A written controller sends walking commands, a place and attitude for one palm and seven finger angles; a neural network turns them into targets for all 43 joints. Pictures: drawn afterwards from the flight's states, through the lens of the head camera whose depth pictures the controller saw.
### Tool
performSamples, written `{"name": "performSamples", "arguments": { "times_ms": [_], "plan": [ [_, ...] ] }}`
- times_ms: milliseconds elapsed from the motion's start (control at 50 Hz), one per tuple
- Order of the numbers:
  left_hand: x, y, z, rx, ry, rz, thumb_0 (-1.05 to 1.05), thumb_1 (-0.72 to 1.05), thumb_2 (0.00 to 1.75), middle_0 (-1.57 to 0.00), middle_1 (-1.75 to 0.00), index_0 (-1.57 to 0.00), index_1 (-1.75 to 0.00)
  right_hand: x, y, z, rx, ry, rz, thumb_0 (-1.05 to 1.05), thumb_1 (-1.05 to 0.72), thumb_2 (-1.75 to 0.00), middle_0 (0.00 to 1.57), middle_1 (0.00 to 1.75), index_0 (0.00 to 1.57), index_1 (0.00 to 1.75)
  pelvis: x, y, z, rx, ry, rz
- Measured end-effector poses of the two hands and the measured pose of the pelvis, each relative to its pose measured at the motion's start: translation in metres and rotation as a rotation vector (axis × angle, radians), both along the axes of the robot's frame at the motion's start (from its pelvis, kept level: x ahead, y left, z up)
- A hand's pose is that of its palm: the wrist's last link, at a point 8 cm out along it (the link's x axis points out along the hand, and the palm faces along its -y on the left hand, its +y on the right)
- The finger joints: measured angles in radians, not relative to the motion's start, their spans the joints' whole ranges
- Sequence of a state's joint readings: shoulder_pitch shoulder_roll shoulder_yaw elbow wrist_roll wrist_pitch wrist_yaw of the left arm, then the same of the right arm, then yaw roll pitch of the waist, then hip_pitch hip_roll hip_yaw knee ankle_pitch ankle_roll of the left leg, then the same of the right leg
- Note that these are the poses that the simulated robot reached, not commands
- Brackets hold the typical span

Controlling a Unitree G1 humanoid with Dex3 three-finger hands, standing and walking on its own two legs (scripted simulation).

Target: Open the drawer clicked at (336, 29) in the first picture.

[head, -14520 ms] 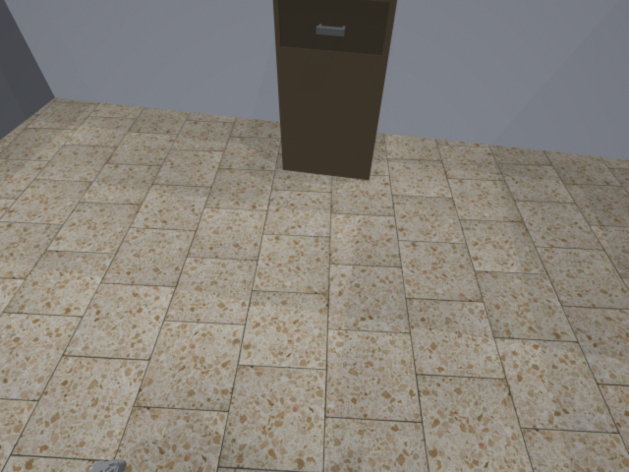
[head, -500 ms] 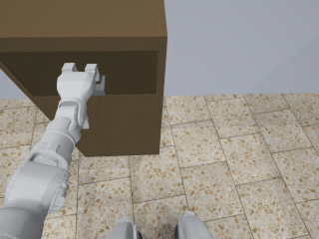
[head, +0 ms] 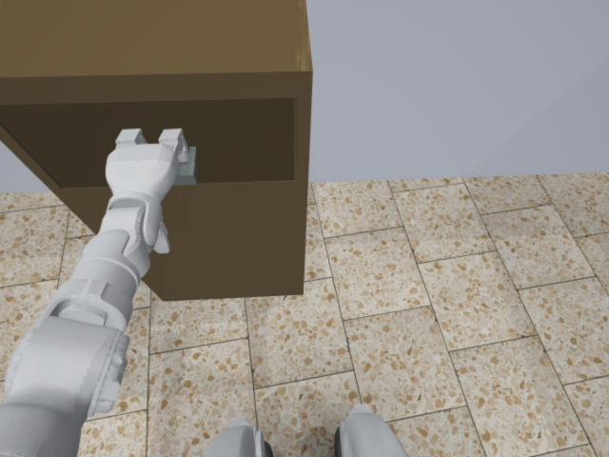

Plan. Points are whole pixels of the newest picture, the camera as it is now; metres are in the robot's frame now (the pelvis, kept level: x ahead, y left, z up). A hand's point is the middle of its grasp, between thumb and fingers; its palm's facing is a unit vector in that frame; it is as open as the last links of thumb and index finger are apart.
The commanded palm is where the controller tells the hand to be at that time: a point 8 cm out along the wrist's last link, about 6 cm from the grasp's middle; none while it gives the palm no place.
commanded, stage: lift the fingers back up to retry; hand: left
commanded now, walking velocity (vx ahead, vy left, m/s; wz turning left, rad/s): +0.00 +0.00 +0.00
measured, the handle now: (162, 164) +0.54 +0.19 +0.01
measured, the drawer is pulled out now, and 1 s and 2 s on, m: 0.00 0.00 0.00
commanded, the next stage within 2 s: re-aim the fingers above the handle in 0.60 s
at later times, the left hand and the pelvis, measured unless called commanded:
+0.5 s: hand (145, 163) +0.49 +0.19 +0.07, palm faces -0.01 -0.04 -1.00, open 13.6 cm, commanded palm +0.46 +0.19 +0.12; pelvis +0.05 +0.00 +0.04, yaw +0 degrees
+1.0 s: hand (143, 167) +0.48 +0.19 +0.07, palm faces -0.03 -0.01 -1.00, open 13.8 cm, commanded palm +0.46 +0.18 +0.12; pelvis +0.04 -0.02 +0.04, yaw +1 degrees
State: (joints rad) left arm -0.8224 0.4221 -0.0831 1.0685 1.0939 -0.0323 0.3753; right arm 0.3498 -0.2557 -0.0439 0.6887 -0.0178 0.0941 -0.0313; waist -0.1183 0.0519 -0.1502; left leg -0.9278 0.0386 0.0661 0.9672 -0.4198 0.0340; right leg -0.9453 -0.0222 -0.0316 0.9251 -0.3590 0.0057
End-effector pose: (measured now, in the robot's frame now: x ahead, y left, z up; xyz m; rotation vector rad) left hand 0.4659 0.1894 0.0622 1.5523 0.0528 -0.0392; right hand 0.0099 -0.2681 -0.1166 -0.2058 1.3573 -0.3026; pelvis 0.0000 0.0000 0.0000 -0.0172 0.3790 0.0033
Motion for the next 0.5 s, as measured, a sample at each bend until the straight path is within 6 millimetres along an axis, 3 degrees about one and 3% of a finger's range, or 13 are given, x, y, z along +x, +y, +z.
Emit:
{"name": "performSamples", "arguments": {
  "times_ms": [220, 320, 500],
  "plan": [
    [0.004, -0.002, 0.02, -0.007, -0.037, -0.005, 0.0, -0.49, 0.3, -0.32, -1.21, -0.33, -1.21, 0.019, 0.002, 0.014, 0.021, 0.012, 0.001, 0.0, -0.91, -0.89, 0.2, 0.3, 0.2, 0.3, 0.021, 0.0, 0.018, -0.002, -0.037, 0.008],
    [0.006, -0.003, 0.027, -0.007, -0.002, 0.008, 0.0, -0.49, 0.3, -0.33, -1.21, -0.38, -1.23, 0.038, 0.002, 0.02, 0.03, -0.014, -0.002, 0.0, -0.91, -0.89, 0.2, 0.3, 0.2, 0.3, 0.031, -0.001, 0.027, 0.002, -0.06, 0.004],
    [0.004, 0.0, 0.058, -0.018, -0.05, 0.005, 0.0, -0.49, 0.3, -0.35, -1.22, -0.36, -1.22, 0.081, 0.0, 0.028, 0.051, -0.086, 0.024, 0.0, -0.91, -0.89, 0.2, 0.3, 0.2, 0.3, 0.047, -0.005, 0.038, 0.009, -0.105, 0.003]
  ]
}}
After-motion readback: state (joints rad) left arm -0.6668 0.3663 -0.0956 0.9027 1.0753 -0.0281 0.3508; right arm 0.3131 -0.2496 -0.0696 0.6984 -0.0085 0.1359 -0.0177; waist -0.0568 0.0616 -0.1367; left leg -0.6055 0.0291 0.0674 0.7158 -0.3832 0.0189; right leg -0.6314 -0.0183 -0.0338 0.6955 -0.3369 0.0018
